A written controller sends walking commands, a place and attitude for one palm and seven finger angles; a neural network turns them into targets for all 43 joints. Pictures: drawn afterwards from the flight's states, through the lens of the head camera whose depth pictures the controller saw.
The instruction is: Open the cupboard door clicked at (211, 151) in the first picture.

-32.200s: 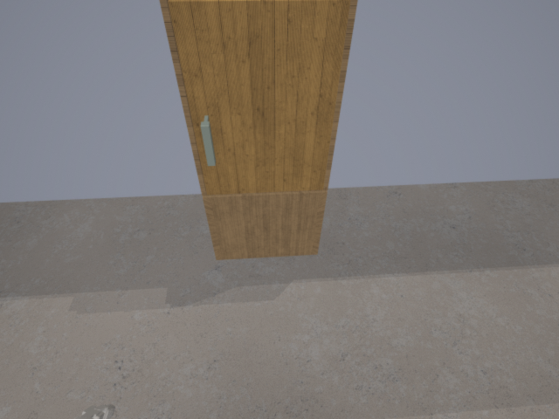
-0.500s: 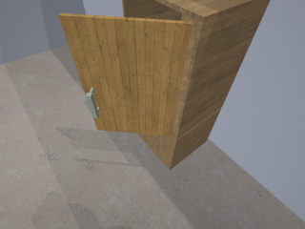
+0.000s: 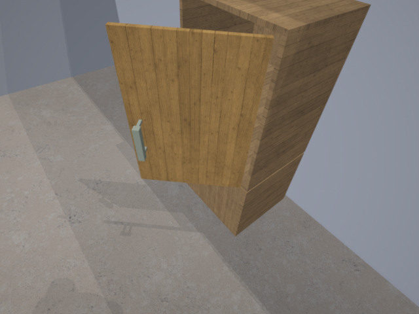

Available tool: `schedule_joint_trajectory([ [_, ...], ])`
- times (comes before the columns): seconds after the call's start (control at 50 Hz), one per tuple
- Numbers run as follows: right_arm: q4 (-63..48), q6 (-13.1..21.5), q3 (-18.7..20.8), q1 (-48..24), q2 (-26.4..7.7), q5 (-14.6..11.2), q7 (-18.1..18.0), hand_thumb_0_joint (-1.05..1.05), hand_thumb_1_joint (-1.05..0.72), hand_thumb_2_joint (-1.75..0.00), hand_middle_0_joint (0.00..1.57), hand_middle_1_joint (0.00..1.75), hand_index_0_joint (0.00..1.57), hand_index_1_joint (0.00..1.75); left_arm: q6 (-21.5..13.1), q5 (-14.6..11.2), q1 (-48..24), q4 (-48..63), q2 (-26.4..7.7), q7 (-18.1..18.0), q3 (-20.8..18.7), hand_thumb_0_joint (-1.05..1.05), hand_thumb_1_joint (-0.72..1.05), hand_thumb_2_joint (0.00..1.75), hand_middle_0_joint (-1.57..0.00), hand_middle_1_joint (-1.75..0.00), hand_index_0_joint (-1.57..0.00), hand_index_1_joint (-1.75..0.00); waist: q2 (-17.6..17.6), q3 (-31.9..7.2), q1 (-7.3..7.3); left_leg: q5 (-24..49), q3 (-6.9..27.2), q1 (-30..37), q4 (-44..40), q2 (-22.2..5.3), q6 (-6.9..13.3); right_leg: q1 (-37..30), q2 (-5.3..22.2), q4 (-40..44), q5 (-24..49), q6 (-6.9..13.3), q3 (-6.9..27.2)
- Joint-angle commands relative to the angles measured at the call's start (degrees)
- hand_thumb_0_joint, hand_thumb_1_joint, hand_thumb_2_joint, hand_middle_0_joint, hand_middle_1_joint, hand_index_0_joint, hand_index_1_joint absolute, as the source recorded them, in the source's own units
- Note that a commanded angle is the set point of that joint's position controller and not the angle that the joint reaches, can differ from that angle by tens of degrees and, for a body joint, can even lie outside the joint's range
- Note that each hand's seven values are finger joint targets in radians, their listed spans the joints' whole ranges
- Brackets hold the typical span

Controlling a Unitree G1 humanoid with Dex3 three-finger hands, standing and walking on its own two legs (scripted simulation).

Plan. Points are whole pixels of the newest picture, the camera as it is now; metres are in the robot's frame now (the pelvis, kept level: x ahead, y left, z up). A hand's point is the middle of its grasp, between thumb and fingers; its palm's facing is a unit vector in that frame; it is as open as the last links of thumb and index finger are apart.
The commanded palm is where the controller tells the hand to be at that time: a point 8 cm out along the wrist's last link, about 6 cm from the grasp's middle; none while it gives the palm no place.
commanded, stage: shuffle to correct the standing spot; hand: left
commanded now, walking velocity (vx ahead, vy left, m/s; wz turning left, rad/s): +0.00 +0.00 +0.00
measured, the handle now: (141, 140) +0.65 +0.27 -0.11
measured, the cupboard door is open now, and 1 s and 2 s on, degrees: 46 46 46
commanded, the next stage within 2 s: come to a stop and stand still in 0.62 s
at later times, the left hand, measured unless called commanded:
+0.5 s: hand out of the picture +0.01 +0.19 -0.18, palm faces +0.03 -0.99 -0.13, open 7.4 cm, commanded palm none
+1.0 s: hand out of the picture +0.16 +0.22 -0.18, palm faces +0.08 -0.98 -0.20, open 7.2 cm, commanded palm none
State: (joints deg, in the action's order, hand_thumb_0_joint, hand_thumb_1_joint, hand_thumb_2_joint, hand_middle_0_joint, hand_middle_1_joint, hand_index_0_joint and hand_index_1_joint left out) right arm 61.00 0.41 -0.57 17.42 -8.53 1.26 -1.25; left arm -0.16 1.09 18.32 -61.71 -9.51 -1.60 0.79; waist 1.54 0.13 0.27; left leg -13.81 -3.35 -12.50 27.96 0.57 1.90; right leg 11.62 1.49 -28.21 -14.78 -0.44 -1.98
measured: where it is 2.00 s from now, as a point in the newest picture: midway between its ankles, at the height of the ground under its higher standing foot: outside the picture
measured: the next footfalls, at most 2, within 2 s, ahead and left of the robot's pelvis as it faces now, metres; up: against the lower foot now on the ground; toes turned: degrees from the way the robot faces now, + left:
right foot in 0.74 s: +0.15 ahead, -0.02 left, +0.00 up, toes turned +1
left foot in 1.02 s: +0.17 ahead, +0.16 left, +0.00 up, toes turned +3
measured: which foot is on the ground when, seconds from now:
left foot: down 0.00-0.76, up 0.78-1.00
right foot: down 0.00-0.36, up 0.38-0.72, down 0.74-1.00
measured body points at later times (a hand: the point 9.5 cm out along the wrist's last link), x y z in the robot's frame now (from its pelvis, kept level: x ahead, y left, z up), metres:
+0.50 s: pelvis +0.04 +0.03 +0.00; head +0.04 +0.05 +0.45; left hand +0.01 +0.24 -0.17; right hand +0.00 -0.18 -0.15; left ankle +0.02 +0.10 -0.74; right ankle +0.02 -0.09 -0.68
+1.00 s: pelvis +0.11 +0.03 -0.01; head +0.11 +0.05 +0.44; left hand +0.15 +0.27 -0.17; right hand +0.13 -0.19 -0.16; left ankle +0.15 +0.16 -0.73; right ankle +0.14 -0.07 -0.74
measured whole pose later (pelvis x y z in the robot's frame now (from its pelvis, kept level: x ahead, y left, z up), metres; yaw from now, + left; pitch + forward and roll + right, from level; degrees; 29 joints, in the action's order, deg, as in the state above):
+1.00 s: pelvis +0.11 +0.03 -0.01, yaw +2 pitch -2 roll +0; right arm 58.7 -0.2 1.7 17.1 -7.7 1.1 -1.1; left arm 0.6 1.4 13.6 -56.5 -10.3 -1.9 -2.5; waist 1.8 2.0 0.0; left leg -14.9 -3.8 -19.1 36.0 -3.1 -1.4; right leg 16.9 3.1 -34.4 -15.4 1.3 -7.7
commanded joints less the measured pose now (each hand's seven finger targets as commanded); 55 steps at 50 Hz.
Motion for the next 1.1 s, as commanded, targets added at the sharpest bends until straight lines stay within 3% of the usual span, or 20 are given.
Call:
schedule_joint_trajectory([
  [0.0,-2.1,1.4,1.6,1.5,-7.2,-0.4,-0.3,0.0,-0.9,-0.9,0.2,0.3,0.2,0.3,-0.7,0.0,4.0,1.8,-4.3,-0.2,-1.1,0.0,0.9,0.9,-0.2,-0.3,-0.2,-0.3,-2.9,5.2,0.31,-7.8,9.2,-6.5,-11.2,-6.9,1.1,0.4,3.3,4.9,0.1,2.1,3.8],
  [0.12,-1.6,0.3,1.8,2.9,-7.1,0.1,0.2,0.0,-0.9,-0.9,0.2,0.3,0.2,0.3,-0.4,0.6,6.4,1.6,-4.5,0.1,-1.8,0.0,0.9,0.9,-0.2,-0.3,-0.2,-0.3,-1.5,6.6,0.9,-19.9,8.2,-10.1,-9.0,-5.2,1.6,2.1,3.8,5.3,-15.8,3.3,5.1],
  [0.22,-2.3,0.2,1.6,3.7,-3.7,0.2,0.7,0.0,-0.9,-0.9,0.2,0.3,0.2,0.3,-0.8,0.1,8.5,1.8,-7.3,-0.2,-3.6,0.0,0.9,0.9,-0.2,-0.3,-0.2,-0.3,8.8,8.5,0.91,-8.9,0.0,-12.4,8.3,-0.5,0.1,4.0,13.5,15.8,-25.7,8.3,18.2],
  [0.28,-1.7,0.7,1.6,7.0,-3.0,0.1,1.0,0.0,-0.9,-0.9,0.2,0.3,0.2,0.3,-0.8,0.3,5.8,3.1,-7.2,-0.2,-4.0,0.0,0.9,0.9,-0.2,-0.3,-0.2,-0.3,4.5,7.8,-1.15,-8.0,0.0,-3.6,2.8,-0.8,0.3,10.2,11.2,12.1,-23.0,7.5,12.1],
  [0.32,-0.3,1.5,1.9,11.4,-4.9,0.1,0.7,0.0,-0.9,-0.9,0.2,0.3,0.2,0.3,-0.5,0.4,4.5,3.4,-4.4,0.1,-3.5,0.0,0.9,0.9,-0.2,-0.3,-0.2,-0.3,-4.8,7.8,-2.47,-10.8,6.8,1.0,-5.5,-4.8,1.7,14.2,4.5,0.5,-17.5,5.1,4.1],
  [0.34,0.4,1.7,2.5,14.0,-7.8,0.3,0.3,0.0,-0.9,-0.9,0.2,0.3,0.2,0.3,-0.4,0.5,4.3,4.1,-2.3,0.3,-3.0,0.0,0.9,0.9,-0.2,-0.3,-0.2,-0.3,-13.8,7.7,-3.1,-15.5,17.0,3.4,-12.8,-12.1,4.9,18.3,0.0,-10.8,-14.9,3.3,-2.8],
  [0.36,0.9,2.0,2.7,16.6,-8.5,0.3,-0.2,0.0,-0.9,-0.9,0.2,0.3,0.2,0.3,-0.9,1.0,1.3,5.4,-1.2,0.4,-2.6,0.0,0.9,0.9,-0.2,-0.3,-0.2,-0.3,-16.8,8.8,-4.44,-13.6,25.7,6.6,-18.1,-17.0,8.8,24.9,-1.5,-21.2,-16.6,2.7,-3.7],
  [0.38,1.0,2.4,2.3,16.8,-7.5,0.1,-0.6,0.0,-0.9,-0.9,0.2,0.3,0.2,0.3,-1.3,1.2,-0.4,6.1,-1.8,0.5,-2.6,0.0,0.9,0.9,-0.2,-0.3,-0.2,-0.3,-14.9,10.1,-4.12,-6.4,26.6,8.2,-17.9,-18.5,11.8,28.2,0.8,-28.2,-16.1,3.2,-1.3],
  [0.42,0.2,3.3,1.5,13.9,-5.7,0.1,-0.6,0.0,-0.9,-0.9,0.2,0.3,0.2,0.3,-2.0,0.8,-0.9,5.4,-1.1,1.0,-2.9,0.0,0.9,0.9,-0.2,-0.3,-0.2,-0.3,-6.3,8.0,-2.53,9.9,21.7,8.2,-15.0,-18.1,13.2,28.1,3.4,-32.3,-12.0,3.0,0.3],
  [0.48,-0.1,4.1,1.2,11.8,-5.3,0.0,-0.8,0.0,-0.9,-0.9,0.2,0.3,0.2,0.3,-1.8,0.4,-0.9,5.0,1.0,1.5,-2.4,0.0,0.9,0.9,-0.2,-0.3,-0.2,-0.3,-4.6,4.8,-1.01,25.3,12.3,8.0,-13.6,-14.5,12.0,21.9,3.3,-26.7,-7.7,1.8,-2.0],
  [0.66,1.6,3.0,1.6,11.9,-5.5,0.1,-0.6,0.0,-0.9,-0.9,0.2,0.3,0.2,0.3,-1.9,0.5,-3.1,6.5,-0.1,1.4,-3.2,0.0,0.9,0.9,-0.2,-0.3,-0.2,-0.3,-4.7,3.7,0.52,20.0,7.1,3.2,-7.9,-11.4,9.0,4.5,0.0,-3.9,-0.1,2.3,-5.3],
  [0.7,0.9,3.3,1.5,11.1,-4.1,-0.9,-0.1,0.0,-0.9,-0.9,0.2,0.3,0.2,0.3,-3.1,0.7,5.5,4.0,-4.8,0.7,-4.3,0.0,0.9,0.9,-0.2,-0.3,-0.2,-0.3,3.8,-1.0,4.54,13.1,2.8,-8.9,5.6,-6.6,4.5,-16.0,7.2,1.4,7.0,4.9,3.1],
  [0.72,-0.8,3.5,1.3,11.3,-2.2,-1.1,0.2,0.0,-0.9,-0.9,0.2,0.3,0.2,0.3,-3.3,0.7,11.1,2.7,-9.3,0.1,-5.4,0.0,0.9,0.9,-0.2,-0.3,-0.2,-0.3,15.6,-4.2,5.68,-8.2,-2.5,-21.5,18.3,0.3,1.2,-25.7,21.8,5.2,13.8,11.0,21.8],
  [0.74,-2.0,2.8,2.0,8.5,-4.1,-0.4,0.0,0.0,-0.9,-0.9,0.2,0.3,0.2,0.3,-2.9,0.0,13.1,2.3,-10.5,0.0,-5.6,0.0,0.9,0.9,-0.2,-0.3,-0.2,-0.3,12.3,-3.6,5.98,-22.0,-0.4,-23.1,31.5,0.1,-0.1,-20.8,28.1,10.9,21.6,16.9,26.6],
  [0.78,-1.7,1.0,2.2,6.3,-2.8,-0.5,0.0,0.0,-0.9,-0.9,0.2,0.3,0.2,0.3,-2.3,-0.2,3.5,4.7,-7.2,-0.9,-4.9,0.0,0.9,0.9,-0.2,-0.3,-0.2,-0.3,5.5,3.0,2.22,-17.2,3.5,-18.9,34.6,-3.7,-1.3,-4.4,23.9,13.4,17.9,15.9,18.4],
  [0.84,-0.4,-1.0,1.9,8.7,0.6,-0.6,0.5,0.0,-0.9,-0.9,0.2,0.3,0.2,0.3,-1.3,0.5,-4.4,7.6,-5.4,-1.0,-4.0,0.0,0.9,0.9,-0.2,-0.3,-0.2,-0.3,8.2,5.3,-1.88,-11.5,1.4,-8.1,25.4,-4.5,-2.4,10.8,16.7,13.1,15.4,11.4,4.3],
  [0.94,-0.4,-0.8,2.4,10.0,1.0,-0.5,0.4,0.0,-0.9,-0.9,0.2,0.3,0.2,0.3,0.4,0.1,-4.0,8.2,-7.9,-0.4,-4.9,0.0,0.9,0.9,-0.2,-0.3,-0.2,-0.3,2.7,3.5,-2.14,3.1,-3.4,3.3,3.5,-1.4,-3.7,15.2,11.1,4.8,0.7,6.9,1.8],
  [0.96,-0.9,-0.5,2.7,9.9,-0.8,-0.5,0.2,0.0,-0.9,-0.9,0.2,0.3,0.2,0.3,0.9,0.0,-3.3,8.4,-6.9,-0.2,-4.7,0.0,0.9,0.9,-0.2,-0.3,-0.2,-0.3,-1.4,3.1,-1.8,3.8,-1.0,3.1,-0.3,-3.0,-3.1,14.2,9.1,0.8,-1.1,5.4,1.4],
  [1.0,-4.3,0.3,3.5,5.4,-7.0,0.1,-0.3,0.0,-0.9,-0.9,0.2,0.3,0.2,0.3,1.5,-0.5,-0.3,9.2,-3.0,0.0,-4.1,0.0,0.9,0.9,-0.2,-0.3,-0.2,-0.3,-15.5,2.7,0.63,14.6,14.2,-6.0,-9.8,-16.7,3.9,8.9,2.1,-7.5,-8.3,0.8,-3.6],
  [1.08,-6.5,0.6,3.2,-3.4,-6.8,0.0,-0.9,0.0,-0.9,-0.9,0.2,0.3,0.2,0.3,1.3,0.1,2.3,6.6,-1.9,0.2,-3.3,0.0,0.9,0.9,-0.2,-0.3,-0.2,-0.3,-10.6,2.1,2.48,12.0,11.4,-10.4,-10.2,-14.5,5.3,1.3,1.9,-8.8,-4.7,1.0,-1.3],
])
